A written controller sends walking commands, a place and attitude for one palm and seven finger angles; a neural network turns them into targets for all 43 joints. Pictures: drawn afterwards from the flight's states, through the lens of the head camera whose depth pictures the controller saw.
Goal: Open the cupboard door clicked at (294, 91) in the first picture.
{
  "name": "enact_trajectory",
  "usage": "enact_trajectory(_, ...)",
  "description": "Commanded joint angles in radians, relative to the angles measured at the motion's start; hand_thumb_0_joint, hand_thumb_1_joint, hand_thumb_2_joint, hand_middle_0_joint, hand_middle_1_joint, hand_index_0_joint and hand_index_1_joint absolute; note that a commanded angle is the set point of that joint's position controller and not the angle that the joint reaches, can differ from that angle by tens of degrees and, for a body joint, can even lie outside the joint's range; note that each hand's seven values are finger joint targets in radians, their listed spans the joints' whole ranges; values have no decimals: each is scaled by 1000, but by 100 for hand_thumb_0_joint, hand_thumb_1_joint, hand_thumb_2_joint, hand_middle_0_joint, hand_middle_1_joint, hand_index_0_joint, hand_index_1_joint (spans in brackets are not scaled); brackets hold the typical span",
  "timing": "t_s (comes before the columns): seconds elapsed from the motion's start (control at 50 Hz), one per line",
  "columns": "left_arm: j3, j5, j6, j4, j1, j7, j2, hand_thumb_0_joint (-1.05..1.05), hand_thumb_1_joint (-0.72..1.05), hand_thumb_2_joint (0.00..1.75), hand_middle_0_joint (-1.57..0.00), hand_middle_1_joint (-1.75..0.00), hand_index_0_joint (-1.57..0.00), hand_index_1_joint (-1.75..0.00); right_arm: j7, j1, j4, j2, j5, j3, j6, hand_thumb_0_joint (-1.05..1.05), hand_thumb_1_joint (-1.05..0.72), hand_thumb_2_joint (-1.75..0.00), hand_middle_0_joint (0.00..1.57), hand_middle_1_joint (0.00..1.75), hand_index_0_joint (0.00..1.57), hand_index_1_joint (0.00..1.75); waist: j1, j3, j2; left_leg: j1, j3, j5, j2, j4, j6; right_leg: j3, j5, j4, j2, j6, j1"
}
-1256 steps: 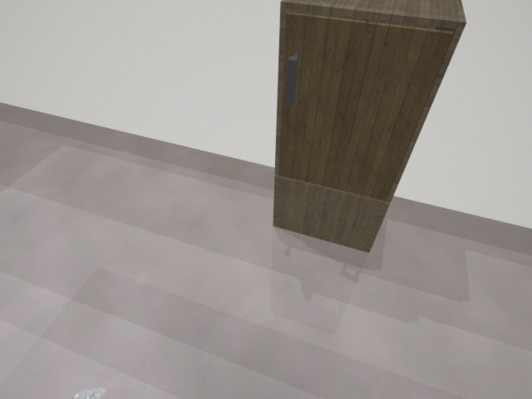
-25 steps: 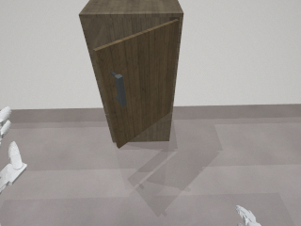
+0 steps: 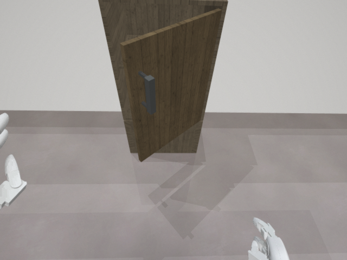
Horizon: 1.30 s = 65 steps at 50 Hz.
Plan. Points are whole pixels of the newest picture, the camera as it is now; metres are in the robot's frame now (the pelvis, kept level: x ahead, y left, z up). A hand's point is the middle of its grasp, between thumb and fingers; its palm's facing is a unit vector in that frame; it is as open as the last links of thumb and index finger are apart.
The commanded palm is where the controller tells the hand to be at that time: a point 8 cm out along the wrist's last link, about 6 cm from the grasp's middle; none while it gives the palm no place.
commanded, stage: stop stepping back and stand still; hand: left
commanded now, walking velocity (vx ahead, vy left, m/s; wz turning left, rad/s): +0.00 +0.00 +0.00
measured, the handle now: (146, 93) +0.61 +0.13 +0.02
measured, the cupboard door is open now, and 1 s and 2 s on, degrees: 41 41 41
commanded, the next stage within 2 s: let the arm hang, fingers relaxed in 0.08 s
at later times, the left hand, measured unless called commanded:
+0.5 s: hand out of the picture +0.04 +0.18 -0.17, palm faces +0.01 -0.98 -0.19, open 7.1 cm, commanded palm none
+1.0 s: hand out of the picture +0.01 +0.20 -0.16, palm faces +0.05 -0.96 -0.28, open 7.4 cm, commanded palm none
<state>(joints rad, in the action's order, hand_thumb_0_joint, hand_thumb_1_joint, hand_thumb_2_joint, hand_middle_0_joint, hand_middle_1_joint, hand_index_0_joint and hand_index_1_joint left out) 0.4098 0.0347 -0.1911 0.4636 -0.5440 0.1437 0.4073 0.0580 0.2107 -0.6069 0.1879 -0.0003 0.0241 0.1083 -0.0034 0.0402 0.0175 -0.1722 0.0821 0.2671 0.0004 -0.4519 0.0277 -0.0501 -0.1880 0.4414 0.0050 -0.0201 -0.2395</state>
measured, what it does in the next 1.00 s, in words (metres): stands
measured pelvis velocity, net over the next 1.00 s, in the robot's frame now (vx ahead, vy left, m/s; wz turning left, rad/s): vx -0.01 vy -0.01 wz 0.04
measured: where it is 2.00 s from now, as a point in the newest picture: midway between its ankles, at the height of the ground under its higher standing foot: outside the picture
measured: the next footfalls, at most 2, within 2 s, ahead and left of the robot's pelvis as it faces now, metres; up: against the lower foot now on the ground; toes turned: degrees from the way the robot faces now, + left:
none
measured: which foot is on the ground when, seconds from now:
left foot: down 0.00-1.00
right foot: down 0.00-1.00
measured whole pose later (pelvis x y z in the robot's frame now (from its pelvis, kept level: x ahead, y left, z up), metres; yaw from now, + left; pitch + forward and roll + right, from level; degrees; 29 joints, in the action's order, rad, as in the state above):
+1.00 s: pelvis -0.01 -0.01 +0.00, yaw +2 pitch -2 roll +1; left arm 0.02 -0.01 0.00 -1.13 -0.21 0.02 0.21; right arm 0.02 0.24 -1.13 0.19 -0.02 0.00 -0.01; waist -0.01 0.04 -0.04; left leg -0.14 0.05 0.22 -0.02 -0.38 0.03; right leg -0.03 -0.17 0.41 0.01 -0.03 -0.21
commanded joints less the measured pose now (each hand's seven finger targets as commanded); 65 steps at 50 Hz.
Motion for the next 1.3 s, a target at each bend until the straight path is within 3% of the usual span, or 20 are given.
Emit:
enact_trajectory(0.0, 124, 6, -68, 199, -14, 26, 155, 0, 90, 90, -20, -30, -20, -30, 9, -68, 151, 137, 4, -55, 51, 0, -90, -90, 20, 30, 20, 30, 1, -152, -87, -103, -92, -260, 90, 98, -29, 73, 291, 6, -36, 15, 203)
enact_trajectory(0.14, 114, 6, -64, 152, 5, 26, 144, 0, 90, 90, -20, -30, -20, -30, 16, -79, 146, 142, 5, -60, 39, 0, -90, -90, 20, 30, 20, 30, 1, -98, -60, -142, -96, -82, 80, 136, -20, 93, 174, -49, -39, 21, 164)
enact_trajectory(0.16, -348, -49, 46, -594, 114, -99, -27, 0, 90, 90, -20, -30, -20, -30, -71, -129, -109, 244, 25, -101, 118, 0, -90, -90, 20, 30, 20, 30, -56, 22, -58, -133, -120, -235, 97, -21, -22, 35, 149, 64, -87, 2, -85)
enact_trajectory(0.18, -285, -63, 143, -628, 133, -127, -19, 0, 90, 90, -20, -30, -20, -30, -79, -45, -127, 283, -1, -111, 34, 0, -90, -90, 20, 30, 20, 30, -33, -25, -94, -130, -139, -314, 128, 29, -19, 81, 78, 62, -97, -11, -92)
enact_trajectory(0.22, -288, -67, 181, -649, 158, -134, -54, 0, 90, 90, -20, -30, -20, -30, -70, -42, -106, 249, -11, -97, -13, 0, -90, -90, 20, 30, 20, 30, -28, -45, -125, -209, -196, -234, 178, 83, 37, 44, -95, 183, -47, -5, -76)
enact_trajectory(0.26, -299, -74, 178, -741, 207, -135, -31, 0, 90, 90, -20, -30, -20, -30, -65, -57, -105, 246, -24, -83, -33, 0, -90, -90, 20, 30, 20, 30, -12, -70, -15, -196, -249, -237, 193, 105, 77, 78, -157, 229, -37, -12, -48)
enact_trajectory(0.28, -306, -75, 177, -801, 208, -135, -27, 0, 90, 90, -20, -30, -20, -30, -62, -74, -115, 256, -28, -80, -40, 0, -90, -90, 20, 30, 20, 30, 3, -90, 29, -188, -247, -251, 191, 83, 85, 83, -122, 202, -44, -12, -23)
enact_trajectory(0.3, -306, -80, 174, -867, 208, -136, -11, 0, 90, 90, -20, -30, -20, -30, -60, -86, -125, 259, -30, -80, -46, 0, -90, -90, 20, 30, 20, 30, 22, -125, 95, -167, -222, -294, 166, 38, 78, 98, 6, 149, -55, -19, 26)
enact_trajectory(0.32, -310, -82, 172, -929, 223, -135, 9, 0, 90, 90, -20, -30, -20, -30, -60, -85, -140, 256, -26, -82, -52, 0, -90, -90, 20, 30, 20, 30, 22, -147, 147, -133, -186, -280, 118, 0, 54, 131, 118, 96, -80, -27, 49)
enact_trajectory(0.34, -318, -80, 174, -985, 245, -134, 22, 0, 90, 90, -20, -30, -20, -30, -60, -69, -157, 238, -21, -80, -61, 0, -90, -90, 20, 30, 20, 30, 10, -156, 193, -99, -147, -172, 64, -43, 34, 191, 158, 37, -127, -44, 38)
enact_trajectory(0.38, -346, -69, 183, -1083, 317, -131, 16, 0, 90, 90, -20, -30, -20, -30, -60, -25, -206, 191, -20, -64, -87, 0, -90, -90, 20, 30, 20, 30, -26, -122, 163, -36, -114, -14, 10, -54, 13, 246, 25, -50, -174, -78, -54)
enact_trajectory(0.4, -356, -65, 186, -1124, 343, -130, 5, 0, 90, 90, -20, -30, -20, -30, -59, -18, -233, 182, -22, -57, -94, 0, -90, -90, 20, 30, 20, 30, -32, -101, 94, -13, -117, -22, 17, -29, 11, 240, -35, -59, -159, -76, -83)
enact_trajectory(0.44, -371, -59, 189, -1206, 331, -127, -23, 0, 90, 90, -20, -30, -20, -30, -57, -28, -271, 167, -25, -48, -98, 0, -90, -90, 20, 30, 20, 30, -17, -62, -58, -39, -151, -25, 54, 44, 16, 201, -93, -52, -114, -50, -71)
enact_trajectory(0.52, -365, -56, 184, -1346, 279, -122, -53, 0, 90, 90, -20, -30, -20, -30, -49, -7, -329, 154, -26, -48, -105, 0, -90, -90, 20, 30, 20, 30, 3, -60, -185, -109, -170, 80, 81, 123, 14, 158, -73, -64, -89, -37, 41)
enact_trajectory(0.54, -369, -54, 183, -1372, 276, -122, -48, 0, 90, 90, -20, -30, -20, -30, -48, 0, -345, 156, -25, -47, -106, 0, -90, -90, 20, 30, 20, 30, 6, -53, -189, -119, -170, 95, 79, 130, 13, 157, -72, -74, -91, -38, 54)
enact_trajectory(0.66, -371, -49, 173, -1477, 297, -122, -48, 0, 90, 90, -20, -30, -20, -30, -41, 77, -417, 154, -18, -54, -107, 0, -90, -90, 20, 30, 20, 30, -3, -8, -15, -75, -160, 40, 84, 127, 16, 158, -105, -131, -103, -43, 25)
enact_trajectory(0.8, -374, -47, 173, -1541, 300, -117, -57, 0, 90, 90, -20, -30, -20, -30, -37, 103, -470, 138, -19, -48, -104, 0, -90, -90, 20, 30, 20, 30, -5, 12, 17, -48, -154, -2, 88, 147, 17, 154, -81, -140, -107, -37, 24)
enact_trajectory(0.92, -374, -47, 170, -1558, 307, -113, -66, 0, 90, 90, -20, -30, -20, -30, -35, 90, -492, 127, -20, -43, -99, 0, -90, -90, 20, 30, 20, 30, -2, 18, 27, -32, -148, -65, 92, 154, 14, 146, -20, -135, -108, -31, 38)
enact_trajectory(1.2, -370, -47, 161, -1564, 328, -112, -70, 0, 90, 90, -20, -30, -20, -30, -29, 55, -503, 126, -20, -44, -91, 0, -90, -90, 20, 30, 20, 30, -2, -5, -43, 10, -140, -148, 98, 164, 2, 139, 108, -132, -112, -32, 83)
enact_trajectory(1.28, -368, -47, 160, -1565, 329, -112, -64, 0, 90, 90, -20, -30, -20, -30, -28, 51, -501, 130, -19, -47, -93, 0, -90, -90, 20, 30, 20, 30, -3, 3, -26, 11, -138, -128, 97, 165, 1, 143, 84, -148, -112, -33, 83)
